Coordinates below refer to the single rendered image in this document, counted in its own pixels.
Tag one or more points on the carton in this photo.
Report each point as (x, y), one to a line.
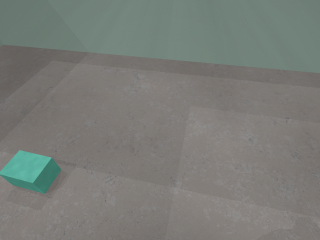
(31, 171)

